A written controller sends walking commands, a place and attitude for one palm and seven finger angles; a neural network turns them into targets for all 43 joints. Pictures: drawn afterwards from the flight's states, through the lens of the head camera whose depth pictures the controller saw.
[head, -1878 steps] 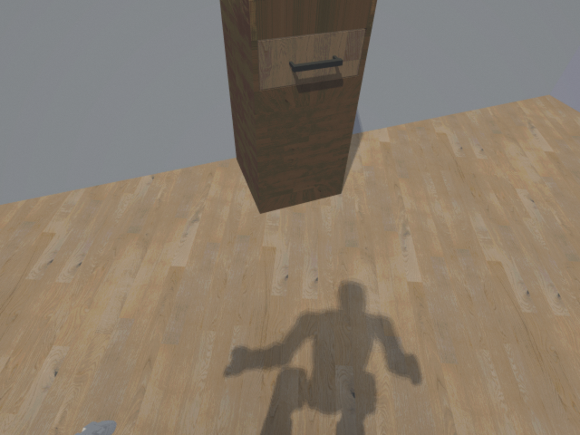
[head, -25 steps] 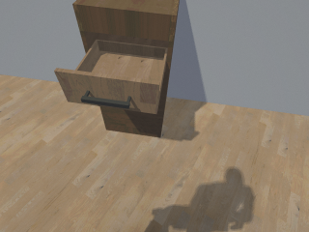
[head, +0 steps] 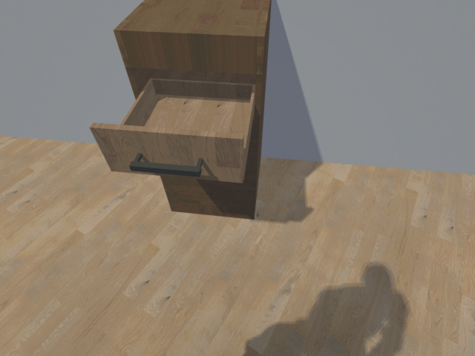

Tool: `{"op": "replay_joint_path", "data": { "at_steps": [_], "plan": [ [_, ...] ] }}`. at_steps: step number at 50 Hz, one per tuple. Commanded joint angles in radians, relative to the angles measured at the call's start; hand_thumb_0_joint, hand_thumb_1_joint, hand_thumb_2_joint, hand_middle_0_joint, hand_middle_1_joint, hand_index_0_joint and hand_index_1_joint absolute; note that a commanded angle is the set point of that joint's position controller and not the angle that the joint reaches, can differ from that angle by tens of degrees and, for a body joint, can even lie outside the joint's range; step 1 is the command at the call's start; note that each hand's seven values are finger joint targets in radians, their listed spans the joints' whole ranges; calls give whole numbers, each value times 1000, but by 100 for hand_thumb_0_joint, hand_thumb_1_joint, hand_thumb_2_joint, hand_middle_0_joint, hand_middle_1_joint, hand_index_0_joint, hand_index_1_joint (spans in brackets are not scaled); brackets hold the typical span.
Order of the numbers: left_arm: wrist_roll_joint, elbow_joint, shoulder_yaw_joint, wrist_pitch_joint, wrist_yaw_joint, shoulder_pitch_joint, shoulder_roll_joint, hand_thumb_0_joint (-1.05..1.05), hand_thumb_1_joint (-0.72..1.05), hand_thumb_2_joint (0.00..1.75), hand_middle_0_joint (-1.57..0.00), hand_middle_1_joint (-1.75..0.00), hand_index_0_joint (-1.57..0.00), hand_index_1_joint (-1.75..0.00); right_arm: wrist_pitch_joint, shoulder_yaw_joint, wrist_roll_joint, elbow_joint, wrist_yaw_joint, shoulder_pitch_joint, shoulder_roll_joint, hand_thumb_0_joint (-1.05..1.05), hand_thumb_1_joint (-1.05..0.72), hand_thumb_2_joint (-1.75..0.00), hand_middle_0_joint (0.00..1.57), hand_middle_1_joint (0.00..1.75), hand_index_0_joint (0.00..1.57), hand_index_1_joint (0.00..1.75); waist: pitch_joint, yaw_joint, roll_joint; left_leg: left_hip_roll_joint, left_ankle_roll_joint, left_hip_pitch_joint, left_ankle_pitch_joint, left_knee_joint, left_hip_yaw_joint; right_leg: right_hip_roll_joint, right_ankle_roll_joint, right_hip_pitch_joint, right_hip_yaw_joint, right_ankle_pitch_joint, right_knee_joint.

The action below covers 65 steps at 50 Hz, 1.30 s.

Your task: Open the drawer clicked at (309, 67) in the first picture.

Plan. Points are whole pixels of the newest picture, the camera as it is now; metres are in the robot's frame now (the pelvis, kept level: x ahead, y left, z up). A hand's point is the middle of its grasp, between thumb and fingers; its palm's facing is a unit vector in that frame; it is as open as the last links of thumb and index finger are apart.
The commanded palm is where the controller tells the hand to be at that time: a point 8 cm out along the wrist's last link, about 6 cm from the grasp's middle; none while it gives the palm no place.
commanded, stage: let the arm hang, fingers relaxed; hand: left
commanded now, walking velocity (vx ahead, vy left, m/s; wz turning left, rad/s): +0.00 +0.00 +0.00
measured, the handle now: (167, 163) +0.57 +0.22 -0.06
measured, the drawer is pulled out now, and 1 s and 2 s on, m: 0.30 0.30 0.30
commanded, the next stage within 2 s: look to check the result in 0.24 s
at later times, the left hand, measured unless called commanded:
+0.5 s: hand out of the picture +0.01 +0.18 -0.17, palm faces +0.02 -0.97 -0.23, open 7.4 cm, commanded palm none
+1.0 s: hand out of the picture +0.04 +0.19 -0.17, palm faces +0.01 -0.97 -0.24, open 7.4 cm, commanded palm none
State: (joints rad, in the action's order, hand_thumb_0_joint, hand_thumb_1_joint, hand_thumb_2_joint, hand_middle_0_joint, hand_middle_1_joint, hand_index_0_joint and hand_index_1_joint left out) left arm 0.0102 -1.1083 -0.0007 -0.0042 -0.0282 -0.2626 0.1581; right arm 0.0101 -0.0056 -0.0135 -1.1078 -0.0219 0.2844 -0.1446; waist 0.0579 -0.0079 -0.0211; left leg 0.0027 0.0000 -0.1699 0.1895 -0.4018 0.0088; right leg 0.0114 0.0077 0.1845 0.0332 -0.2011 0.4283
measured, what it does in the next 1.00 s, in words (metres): stands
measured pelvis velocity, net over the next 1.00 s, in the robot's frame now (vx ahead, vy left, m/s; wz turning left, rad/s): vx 0.01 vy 0.00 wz -0.01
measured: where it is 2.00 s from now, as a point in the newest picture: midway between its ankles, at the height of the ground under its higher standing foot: outside the picture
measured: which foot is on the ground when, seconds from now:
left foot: down 0.00-1.00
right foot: down 0.00-1.00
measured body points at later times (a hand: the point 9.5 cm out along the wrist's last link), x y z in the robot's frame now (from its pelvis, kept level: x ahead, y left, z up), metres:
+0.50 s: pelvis +0.00 +0.00 +0.00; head +0.02 -0.01 +0.45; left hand +0.01 +0.24 -0.15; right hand +0.00 -0.23 -0.16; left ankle +0.02 +0.12 -0.74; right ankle +0.02 -0.11 -0.74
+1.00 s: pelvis +0.01 +0.00 +0.00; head +0.03 -0.01 +0.45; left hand +0.04 +0.24 -0.15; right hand +0.02 -0.24 -0.16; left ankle +0.02 +0.12 -0.74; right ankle +0.02 -0.11 -0.74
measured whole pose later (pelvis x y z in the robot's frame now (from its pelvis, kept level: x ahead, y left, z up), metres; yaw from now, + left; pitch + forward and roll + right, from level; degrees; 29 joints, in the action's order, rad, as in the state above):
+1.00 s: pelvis +0.01 +0.00 +0.00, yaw +0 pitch -2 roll +0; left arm 0.01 -1.12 0.02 0.01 -0.03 -0.21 0.20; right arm 0.00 -0.02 -0.01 -1.12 -0.03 0.23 -0.18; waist 0.07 -0.01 -0.01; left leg -0.01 -0.01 -0.14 0.19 -0.37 0.01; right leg 0.02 0.01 0.15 0.04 -0.19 0.38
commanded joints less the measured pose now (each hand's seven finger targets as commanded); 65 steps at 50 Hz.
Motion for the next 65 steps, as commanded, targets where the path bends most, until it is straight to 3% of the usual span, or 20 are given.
{"op": "replay_joint_path", "data": {
  "at_steps": [1,8,24,35,42,48,58,65],
  "plan": [
    [1,23,31,11,-8,-56,144,0,90,90,-20,-30,-20,-30,-11,-20,1,12,-8,72,-103,0,-90,-90,20,30,20,30,54,-1,14,-77,29,-22,43,89,-76,-74,37,66,83,-56,-112],
    [1,20,34,17,-9,-51,136,0,90,90,-20,-30,-20,-30,-15,-23,1,10,-12,66,-97,0,-90,-90,20,30,20,30,40,-2,-12,-85,27,0,-9,80,-70,-78,39,55,80,1,-112],
    [0,18,39,19,-9,-32,157,0,90,90,-20,-30,-20,-30,-13,-31,2,11,-12,52,-125,0,-90,-90,20,30,20,30,21,-6,28,-88,25,25,-12,80,-72,-80,40,41,89,-6,-131],
    [0,19,40,21,-7,-16,173,0,90,90,-20,-30,-20,-30,-15,-34,1,10,-11,24,-143,0,-90,-90,20,30,20,30,19,-6,-3,-92,23,30,-19,91,-73,-80,38,35,92,15,-131],
    [1,18,43,25,-8,-11,184,0,90,90,-20,-30,-20,-30,-19,-38,3,17,-12,3,-157,0,-90,-90,20,30,20,30,1,-2,20,-96,25,53,-60,91,-75,-81,38,22,92,67,-125],
    [1,20,42,24,-6,8,191,0,90,90,-20,-30,-20,-30,-18,-37,2,14,-10,-10,-164,0,-90,-90,20,30,20,30,19,-4,6,-97,22,43,-45,100,-75,-84,35,22,89,54,-132],
    [0,21,46,26,-5,25,207,0,90,90,-20,-30,-20,-30,-24,-38,2,17,-11,-26,-186,0,-90,-90,20,30,20,30,-27,-2,7,-104,23,69,-95,105,-77,-87,33,-10,85,102,-123],
    [0,21,46,23,-4,41,215,0,90,90,-20,-30,-20,-30,-21,-37,2,14,-9,-42,-194,0,-90,-90,20,30,20,30,12,-2,11,-101,20,51,-63,119,-79,-86,31,2,88,69,-137]
  ]
}}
